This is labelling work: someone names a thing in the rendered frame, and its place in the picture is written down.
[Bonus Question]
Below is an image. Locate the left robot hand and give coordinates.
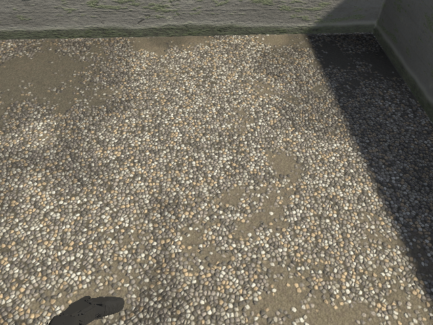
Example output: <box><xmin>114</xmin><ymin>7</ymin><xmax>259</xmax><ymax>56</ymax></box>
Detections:
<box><xmin>47</xmin><ymin>296</ymin><xmax>124</xmax><ymax>325</ymax></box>

